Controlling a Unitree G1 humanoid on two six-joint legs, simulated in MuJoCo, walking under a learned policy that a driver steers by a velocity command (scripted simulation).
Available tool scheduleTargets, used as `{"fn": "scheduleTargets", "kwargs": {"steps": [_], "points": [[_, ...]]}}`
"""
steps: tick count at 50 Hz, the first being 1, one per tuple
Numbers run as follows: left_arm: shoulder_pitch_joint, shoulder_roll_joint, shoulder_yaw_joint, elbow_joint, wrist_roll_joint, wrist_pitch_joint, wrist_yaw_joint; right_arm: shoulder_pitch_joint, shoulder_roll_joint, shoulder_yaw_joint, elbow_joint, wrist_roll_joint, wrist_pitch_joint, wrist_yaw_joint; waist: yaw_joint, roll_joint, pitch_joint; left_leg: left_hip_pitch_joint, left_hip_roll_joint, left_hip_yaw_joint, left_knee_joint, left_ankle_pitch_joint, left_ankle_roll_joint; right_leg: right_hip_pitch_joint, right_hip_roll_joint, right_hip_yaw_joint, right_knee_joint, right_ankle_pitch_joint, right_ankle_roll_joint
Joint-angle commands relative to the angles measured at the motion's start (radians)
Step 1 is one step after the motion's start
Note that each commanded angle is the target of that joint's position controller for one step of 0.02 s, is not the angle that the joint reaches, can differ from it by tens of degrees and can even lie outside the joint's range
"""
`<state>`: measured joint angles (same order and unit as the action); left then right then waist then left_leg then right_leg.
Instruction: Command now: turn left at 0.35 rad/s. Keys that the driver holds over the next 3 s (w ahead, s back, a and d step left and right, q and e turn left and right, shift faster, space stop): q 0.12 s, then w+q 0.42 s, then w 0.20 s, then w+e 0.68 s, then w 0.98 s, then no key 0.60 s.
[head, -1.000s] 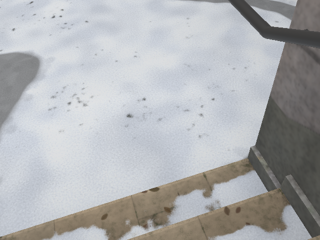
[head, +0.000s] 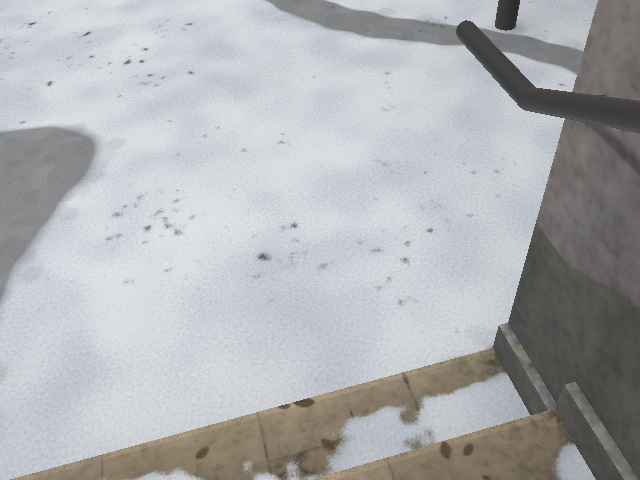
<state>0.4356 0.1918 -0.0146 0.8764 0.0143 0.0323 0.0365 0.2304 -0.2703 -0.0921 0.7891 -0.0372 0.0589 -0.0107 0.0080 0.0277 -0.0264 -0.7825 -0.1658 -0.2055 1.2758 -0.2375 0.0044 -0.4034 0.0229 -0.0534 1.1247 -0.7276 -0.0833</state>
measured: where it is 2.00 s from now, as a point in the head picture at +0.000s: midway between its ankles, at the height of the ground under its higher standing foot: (205, 442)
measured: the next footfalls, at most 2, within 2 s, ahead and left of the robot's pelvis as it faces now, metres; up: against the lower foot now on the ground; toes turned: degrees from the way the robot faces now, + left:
left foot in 0.52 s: +0.17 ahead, +0.19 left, -0.15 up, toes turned +19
right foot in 1.16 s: +0.48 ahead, +0.28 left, -0.31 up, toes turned +19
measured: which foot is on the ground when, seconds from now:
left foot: up 0.00-0.50, down 0.52-1.00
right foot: down 0.00-0.52, up 0.54-1.00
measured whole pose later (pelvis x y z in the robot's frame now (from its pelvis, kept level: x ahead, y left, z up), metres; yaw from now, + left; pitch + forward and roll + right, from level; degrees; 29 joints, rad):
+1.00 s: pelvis +0.27 +0.23 -0.12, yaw +22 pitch -1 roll -1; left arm 0.18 0.23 0.06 0.91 0.03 -0.02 -0.04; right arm 0.55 -0.17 0.00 1.03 -0.02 -0.06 -0.05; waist -0.06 -0.02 0.00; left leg -0.08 -0.19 0.00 0.73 -0.62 0.19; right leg -0.64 0.06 0.12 0.70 0.41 -0.07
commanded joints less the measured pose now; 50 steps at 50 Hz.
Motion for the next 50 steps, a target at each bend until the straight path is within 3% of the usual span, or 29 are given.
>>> {"fn": "scheduleTargets", "kwargs": {"steps": [1,2,5,8,12,16,19,20,22,23,24,25,26,27,28,29,30,31,32,33,34,36,37,39,41,42,46,48,50], "points": [[-0.209,0.092,0.034,-0.159,-0.009,-0.027,-0.015,0.029,-0.027,-0.006,-0.063,-0.016,0.047,-0.003,-0.103,-0.104,0.050,0.003,0.007,0.106,0.270,0.125,0.001,-0.135,-0.206,0.229,-0.398,0.808,-0.058],[-0.156,0.109,0.042,-0.150,-0.006,-0.030,-0.012,0.007,-0.041,-0.008,-0.069,-0.021,0.051,0.001,-0.082,-0.075,0.050,-0.011,0.017,0.107,0.262,0.144,0.001,-0.071,-0.203,0.214,-0.397,0.844,-0.061],[0.000,0.150,0.066,-0.122,-0.002,-0.042,0.009,-0.095,-0.050,-0.006,-0.104,-0.026,0.053,0.008,0.000,-0.096,0.037,-0.161,0.042,0.103,0.201,0.166,-0.021,0.186,-0.237,0.199,-0.349,0.881,-0.075],[0.136,0.180,0.081,-0.086,0.032,-0.063,0.009,-0.162,-0.057,-0.011,-0.120,-0.024,0.038,0.000,0.072,-0.164,0.002,-0.245,0.070,0.077,0.079,0.187,-0.020,0.373,-0.259,0.233,-0.363,0.719,-0.026],[0.179,0.174,0.087,-0.069,0.050,-0.087,0.002,-0.256,-0.063,-0.016,-0.131,-0.007,0.026,-0.003,0.112,-0.171,0.072,-0.342,0.108,0.035,-0.068,0.188,0.007,0.416,-0.334,0.305,-0.396,0.594,-0.034],[0.119,0.181,0.087,-0.075,0.044,-0.102,-0.005,-0.350,-0.010,0.002,-0.157,0.008,0.011,0.044,0.106,-0.097,0.146,-0.175,0.117,0.081,-0.328,0.450,0.010,0.185,-0.355,0.261,-0.418,0.262,-0.058],[0.060,0.199,0.095,-0.067,0.037,-0.103,-0.008,-0.393,0.010,0.016,-0.162,0.029,-0.006,0.079,0.103,-0.118,0.201,0.041,0.150,0.188,-0.522,0.477,0.030,0.038,-0.355,0.181,-0.456,0.102,-0.050],[0.035,0.209,0.101,-0.061,0.020,-0.089,-0.001,-0.352,0.013,0.020,-0.149,0.029,-0.002,0.089,0.088,-0.148,0.199,0.196,0.161,0.237,-0.554,0.381,0.033,-0.038,-0.348,0.109,-0.458,0.186,-0.037],[0.044,0.185,0.100,-0.030,0.021,-0.080,0.002,-0.299,0.016,0.020,-0.107,0.057,0.010,0.083,0.085,-0.150,0.225,0.380,0.164,0.288,-0.590,0.385,0.059,-0.098,-0.351,0.015,-0.368,0.281,-0.015],[0.050,0.201,0.101,-0.024,0.036,-0.073,-0.001,-0.204,0.001,0.014,-0.075,0.056,0.015,0.067,0.040,-0.142,0.189,0.443,0.164,0.302,-0.659,0.340,0.074,-0.023,-0.353,-0.016,-0.248,0.431,-0.016],[0.054,0.202,0.104,-0.002,0.046,-0.080,-0.004,-0.072,-0.018,0.008,-0.015,0.042,0.009,0.051,-0.016,-0.095,0.110,0.577,0.150,0.331,-0.735,0.433,0.084,0.033,-0.318,-0.070,-0.069,0.546,-0.004],[0.050,0.214,0.108,0.013,0.041,-0.074,0.000,0.103,-0.047,-0.009,0.061,0.026,0.002,0.039,-0.103,-0.064,0.014,0.782,0.124,0.328,-0.813,0.413,0.100,0.032,-0.272,-0.119,0.180,0.680,-0.007],[0.031,0.212,0.114,0.026,0.032,-0.063,0.001,0.222,-0.093,-0.028,0.111,0.003,-0.009,0.030,-0.194,0.074,-0.013,0.950,0.149,0.245,-0.873,0.349,0.147,-0.114,-0.167,-0.163,0.633,0.334,-0.002],[0.005,0.105,0.095,-0.001,0.033,-0.068,-0.006,0.238,-0.162,-0.024,0.113,0.004,-0.020,0.038,-0.153,0.188,0.000,1.078,0.216,0.155,-0.569,0.557,0.156,-0.471,-0.077,-0.115,1.019,-0.105,-0.005],[0.062,0.079,0.078,-0.078,0.017,-0.081,-0.013,0.194,-0.188,-0.006,0.070,0.038,-0.024,0.044,-0.062,0.162,-0.117,1.110,0.338,-0.030,-0.505,0.825,0.176,-0.587,-0.126,0.002,1.027,-0.020,-0.012],[0.046,0.131,0.085,-0.126,0.009,-0.087,-0.012,0.207,-0.196,-0.016,0.068,0.054,-0.018,0.045,-0.084,0.123,-0.215,1.072,0.477,-0.295,-0.814,0.232,0.259,-0.652,-0.094,0.039,0.895,0.153,0.020],[-0.025,0.146,0.081,-0.121,0.036,-0.081,-0.008,0.170,-0.166,-0.002,0.074,0.052,-0.021,0.031,-0.058,0.096,-0.090,0.914,0.499,-0.396,-0.974,-0.191,0.281,-0.684,-0.121,0.042,0.783,0.221,0.040],[-0.064,0.168,0.084,-0.108,0.048,-0.069,-0.006,0.104,-0.102,0.018,0.060,0.043,-0.038,0.024,-0.036,0.069,0.002,0.776,0.471,-0.372,-0.991,-0.265,0.265,-0.649,-0.140,0.069,0.718,0.260,0.046],[-0.028,0.165,0.087,-0.073,0.043,-0.062,-0.006,0.047,-0.047,0.042,0.056,0.019,-0.068,0.023,0.027,0.007,0.064,0.612,0.425,-0.309,-0.940,-0.173,0.229,-0.564,-0.164,0.124,0.503,0.458,0.051],[-0.001,0.173,0.093,-0.034,0.039,-0.046,-0.011,0.028,-0.033,0.046,0.064,0.014,-0.085,0.019,0.059,0.008,0.107,0.505,0.383,-0.273,-0.919,-0.030,0.198,-0.482,-0.180,0.139,0.381,0.519,0.067],[-0.043,0.160,0.091,-0.037,0.035,-0.032,-0.025,0.047,-0.045,0.052,0.080,0.029,-0.093,0.003,0.070,-0.003,0.130,0.416,0.324,-0.199,-0.949,0.058,0.173,-0.405,-0.169,0.134,0.194,0.605,0.099],[-0.047,0.133,0.089,-0.009,0.055,-0.019,-0.039,0.164,-0.089,0.036,0.125,0.041,-0.096,-0.008,0.047,0.040,0.074,0.484,0.303,-0.199,-0.940,0.276,0.204,-0.343,-0.153,0.110,0.109,0.606,0.114],[-0.051,0.132,0.091,0.000,0.039,-0.016,-0.035,0.205,-0.095,0.031,0.142,0.041,-0.099,-0.014,0.038,0.057,0.058,0.557,0.304,-0.200,-0.922,0.295,0.214,-0.394,-0.157,0.123,0.097,0.674,0.104],[-0.143,0.156,0.104,-0.020,0.021,-0.027,-0.046,0.247,-0.017,0.052,0.169,0.045,-0.103,-0.014,0.025,0.005,0.110,0.626,0.265,-0.157,-0.892,0.148,0.168,-0.488,-0.160,0.169,-0.081,0.843,0.084],[-0.212,0.128,0.100,-0.018,0.027,-0.036,-0.058,0.339,0.001,0.055,0.194,0.043,-0.111,-0.018,-0.024,0.021,0.130,0.684,0.270,-0.159,-0.869,0.121,0.130,-0.535,-0.118,0.180,-0.146,0.918,0.067],[-0.239,0.114,0.095,-0.027,0.034,-0.039,-0.070,0.311,0.014,0.063,0.191,0.049,-0.113,-0.026,-0.015,-0.010,0.146,0.604,0.239,-0.107,-0.844,0.080,0.120,-0.471,-0.085,0.176,-0.262,1.023,0.068],[-0.327,0.074,0.082,-0.035,0.022,-0.055,-0.076,0.339,0.005,0.073,0.205,0.024,-0.126,-0.036,-0.057,0.031,0.143,0.496,0.200,-0.018,-0.766,0.198,0.058,-0.254,0.055,0.166,-0.374,1.164,0.028],[-0.376,0.065,0.072,-0.042,0.019,-0.068,-0.077,0.359,0.021,0.079,0.219,0.019,-0.129,-0.041,-0.081,0.050,0.173,0.516,0.192,0.017,-0.714,0.284,0.043,-0.229,0.078,0.131,-0.422,1.185,0.007],[-0.403,0.068,0.066,-0.044,0.018,-0.074,-0.072,0.411,0.027,0.081,0.243,-0.001,-0.132,-0.044,-0.111,0.042,0.202,0.603,0.197,0.030,-0.629,0.406,0.040,-0.267,0.086,0.113,-0.455,1.145,-0.009]]}}
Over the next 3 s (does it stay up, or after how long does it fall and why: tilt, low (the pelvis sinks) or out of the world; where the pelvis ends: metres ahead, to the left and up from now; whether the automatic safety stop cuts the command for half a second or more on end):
stays up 1.22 0.50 -0.54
